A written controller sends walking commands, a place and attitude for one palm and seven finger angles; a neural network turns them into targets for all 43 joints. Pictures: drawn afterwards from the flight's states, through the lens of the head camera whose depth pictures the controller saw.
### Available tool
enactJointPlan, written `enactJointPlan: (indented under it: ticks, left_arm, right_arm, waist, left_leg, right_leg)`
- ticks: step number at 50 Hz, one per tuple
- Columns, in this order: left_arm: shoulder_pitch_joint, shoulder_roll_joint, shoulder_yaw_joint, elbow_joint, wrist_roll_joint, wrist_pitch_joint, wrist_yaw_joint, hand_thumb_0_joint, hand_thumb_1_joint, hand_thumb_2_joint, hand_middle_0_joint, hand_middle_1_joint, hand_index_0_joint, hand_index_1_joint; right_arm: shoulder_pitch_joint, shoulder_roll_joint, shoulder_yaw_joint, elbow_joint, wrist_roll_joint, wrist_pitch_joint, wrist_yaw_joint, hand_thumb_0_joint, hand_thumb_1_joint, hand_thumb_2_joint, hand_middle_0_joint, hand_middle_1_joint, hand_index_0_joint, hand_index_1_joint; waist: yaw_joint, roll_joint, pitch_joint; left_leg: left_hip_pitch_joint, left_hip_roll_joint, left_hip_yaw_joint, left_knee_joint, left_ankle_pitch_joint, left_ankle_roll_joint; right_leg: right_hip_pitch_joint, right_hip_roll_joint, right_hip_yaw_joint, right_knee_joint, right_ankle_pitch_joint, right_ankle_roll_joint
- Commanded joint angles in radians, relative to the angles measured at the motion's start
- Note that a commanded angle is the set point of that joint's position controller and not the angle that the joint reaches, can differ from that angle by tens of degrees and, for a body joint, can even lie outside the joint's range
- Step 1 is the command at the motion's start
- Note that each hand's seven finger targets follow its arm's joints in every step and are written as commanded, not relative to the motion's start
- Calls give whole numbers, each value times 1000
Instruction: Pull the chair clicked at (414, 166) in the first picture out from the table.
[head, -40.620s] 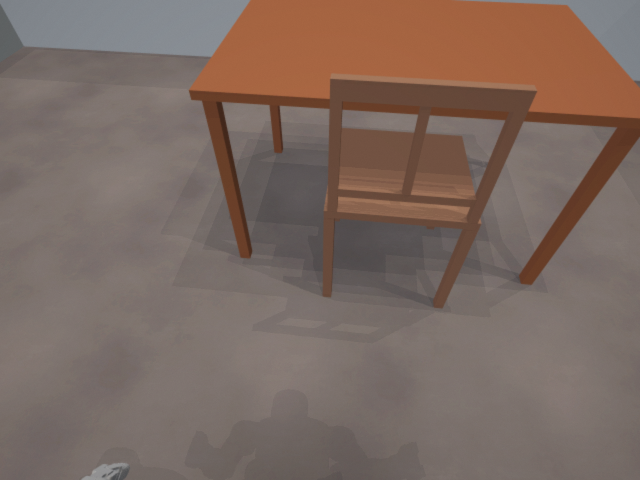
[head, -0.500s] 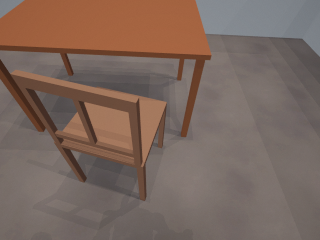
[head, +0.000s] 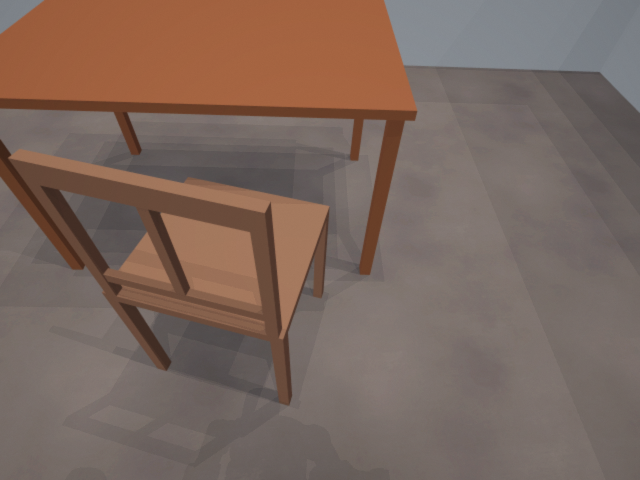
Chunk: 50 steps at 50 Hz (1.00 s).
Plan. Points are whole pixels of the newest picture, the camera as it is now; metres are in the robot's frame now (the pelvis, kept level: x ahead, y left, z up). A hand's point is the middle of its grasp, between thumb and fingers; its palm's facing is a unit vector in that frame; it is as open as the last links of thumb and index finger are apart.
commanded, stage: shuffle to correct the standing spot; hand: left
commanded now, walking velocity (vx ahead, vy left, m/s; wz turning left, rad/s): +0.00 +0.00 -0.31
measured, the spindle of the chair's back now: (166, 252) +0.50 +0.32 -0.10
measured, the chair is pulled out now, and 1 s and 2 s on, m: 0.30 0.30 0.30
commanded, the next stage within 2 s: come to a stop and stand still in 0.48 s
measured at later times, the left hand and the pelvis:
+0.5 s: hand out of the picture +0.03 +0.18 -0.18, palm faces -0.05 -0.98 -0.22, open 7.4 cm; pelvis -0.01 +0.00 -0.01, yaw -5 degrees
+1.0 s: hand out of the picture +0.07 +0.17 -0.18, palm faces -0.18 -0.96 -0.21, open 7.2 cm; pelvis -0.02 +0.00 +0.00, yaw -11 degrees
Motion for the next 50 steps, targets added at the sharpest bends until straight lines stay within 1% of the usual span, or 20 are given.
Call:
enactJointPlan:
  ticks: [1, 4, 11, 14, 17, 20, 23, 26, 27, 28, 29, 31, 35, 38, 41, 42, 43, 44, 45, 50]
  left_arm:
    - [36, 149, 38, -52, 2, -9, 16, 0, 900, 900, -200, -300, -200, -300]
    - [62, 106, 36, -59, 2, 7, 18, 0, 900, 900, -200, -300, -200, -300]
    - [82, 92, 49, -102, 6, 20, 12, 0, 900, 900, -200, -300, -200, -300]
    - [90, 86, 54, -118, 10, 20, 10, 0, 900, 900, -200, -300, -200, -300]
    - [94, 100, 62, -138, 10, 20, 11, 0, 900, 900, -200, -300, -200, -300]
    - [108, 134, 71, -148, 11, 14, 19, 0, 900, 900, -200, -300, -200, -300]
    - [127, 142, 81, -149, 12, 8, 28, 0, 900, 900, -200, -300, -200, -300]
    - [89, 126, 85, -164, 10, 11, 31, 0, 900, 900, -200, -300, -200, -300]
    - [81, 105, 82, -175, 8, 15, 27, 0, 900, 900, -200, -300, -200, -300]
    - [73, 75, 79, -181, 8, 23, 23, 0, 900, 900, -200, -300, -200, -300]
    - [58, 45, 73, -185, 7, 27, 21, 0, 900, 900, -200, -300, -200, -300]
    - [54, 26, 70, -175, 13, 31, 17, 0, 900, 900, -200, -300, -200, -300]
    - [72, -26, 58, -147, 12, 41, 0, 0, 900, 900, -200, -300, -200, -300]
    - [57, -31, 53, -139, 10, 41, -4, 0, 900, 900, -200, -300, -200, -300]
    - [100, -21, 55, -111, 10, 24, -2, 0, 900, 900, -200, -300, -200, -300]
    - [114, 9, 57, -100, 12, 13, 3, 0, 900, 900, -200, -300, -200, -300]
    - [110, 47, 56, -93, 12, 3, 9, 0, 900, 900, -200, -300, -200, -300]
    - [87, 69, 51, -90, 8, 1, 10, 0, 900, 900, -200, -300, -200, -300]
    - [80, 68, 51, -84, 6, -8, 11, 0, 900, 900, -200, -300, -200, -300]
    - [69, 18, 35, -53, 0, -6, 14, 0, 900, 900, -200, -300, -200, -300]
  right_arm:
    - [7, -154, -37, -59, 1, -20, -18, 0, -900, -900, 200, 300, 200, 300]
    - [38, -114, -36, -70, 1, -9, -22, 0, -900, -900, 200, 300, 200, 300]
    - [39, -123, -57, -123, -3, 1, -24, 0, -900, -900, 200, 300, 200, 300]
    - [30, -115, -65, -146, -3, 7, -22, 0, -900, -900, 200, 300, 200, 300]
    - [32, -99, -69, -166, -3, 11, -19, 0, -900, -900, 200, 300, 200, 300]
    - [36, -69, -69, -182, -3, 16, -15, 0, -900, -900, 200, 300, 200, 300]
    - [40, -56, -66, -194, -1, 10, -11, 0, -900, -900, 200, 300, 200, 300]
    - [117, -56, -64, -176, 5, -4, -15, 0, -900, -900, 200, 300, 200, 300]
    - [147, -77, -68, -165, 2, -9, -19, 0, -900, -900, 200, 300, 200, 300]
    - [165, -116, -76, -161, -5, -10, -21, 0, -900, -900, 200, 300, 200, 300]
    - [171, -135, -80, -162, -5, -8, -22, 0, -900, -900, 200, 300, 200, 300]
    - [145, -98, -68, -176, -9, -10, -28, 0, -900, -900, 200, 300, 200, 300]
    - [107, -88, -58, -164, -16, -11, -30, 0, -900, -900, 200, 300, 200, 300]
    - [130, -97, -61, -133, -19, -7, -30, 0, -900, -900, 200, 300, 200, 300]
    - [128, -85, -61, -108, -12, -4, -27, 0, -900, -900, 200, 300, 200, 300]
    - [135, -57, -54, -101, -5, -7, -23, 0, -900, -900, 200, 300, 200, 300]
    - [138, -17, -44, -106, 1, -7, -19, 0, -900, -900, 200, 300, 200, 300]
    - [132, 9, -36, -101, -1, -4, -12, 0, -900, -900, 200, 300, 200, 300]
    - [133, 16, -33, -84, -6, 2, -14, 0, -900, -900, 200, 300, 200, 300]
    - [176, 6, -28, -11, -3, -11, -19, 0, -900, -900, 200, 300, 200, 300]
  waist:
    - [3, 22, -58]
    - [2, 15, -54]
    - [6, 47, -43]
    - [7, 18, -26]
    - [4, -30, -28]
    - [14, -113, -11]
    - [26, -145, -8]
    - [-8, -132, -42]
    - [-16, -48, -57]
    - [-22, 122, -56]
    - [-21, 259, -34]
    - [-11, 127, -11]
    - [2, 113, -30]
    - [-13, 155, -32]
    - [15, 105, -55]
    - [19, 40, -65]
    - [7, -61, -62]
    - [-8, -71, -24]
    - [-11, -165, -40]
    - [-4, 40, 19]
  left_leg:
    - [124, 124, -85, -21, 282, 16]
    - [124, 133, -65, 1, 266, 13]
    - [96, 166, -66, 17, 174, 30]
    - [59, 161, -54, 43, 98, 25]
    - [22, 127, -16, 98, 13, 5]
    - [-81, 51, 26, 204, -82, -30]
    - [-162, 30, -9, 216, -158, -38]
    - [14, 48, -28, 25, 7, -22]
    - [128, 102, -48, 2, 148, -2]
    - [203, 214, -159, -35, 255, 59]
    - [175, 325, -252, -120, 296, 135]
    - [70, 364, -256, -155, 247, 201]
    - [21, 306, -112, -123, 369, 175]
    - [16, 297, -113, -112, 290, 163]
    - [-15, 248, -73, -25, 214, 101]
    - [-56, 199, -43, 25, 123, 53]
    - [-104, 135, 15, 62, -11, 7]
    - [-93, 98, 34, 40, -73, -15]
    - [-46, 88, 43, 60, -68, -25]
    - [42, 142, -4, -48, 124, -3]
  right_leg:
    - [-101, -123, 95, -27, 359, -27]
    - [-132, -104, 97, 2, 340, -22]
    - [-205, -67, 106, 73, 250, -25]
    - [-227, -64, 134, 79, 244, -32]
    - [-236, -94, 205, 49, 240, -47]
    - [-176, -200, 365, -28, 324, -103]
    - [-84, -255, 423, -26, 493, -165]
    - [-143, -175, 317, 62, 555, -119]
    - [-226, -103, 238, 107, 432, -82]
    - [-336, -16, 121, 208, 150, -39]
    - [-378, 18, 24, 353, -168, -8]
    - [-369, -39, -16, 541, -225, 6]
    - [-284, -66, -88, 452, -144, 22]
    - [-227, -61, -119, 314, -126, 20]
    - [-85, -54, -130, 43, 50, 15]
    - [-22, -97, -63, -36, 131, 3]
    - [-10, -202, 53, -63, 218, -35]
    - [-64, -253, 68, -67, 288, -67]
    - [-91, -229, 69, -74, 309, -76]
    - [-135, -135, -38, -56, 244, -26]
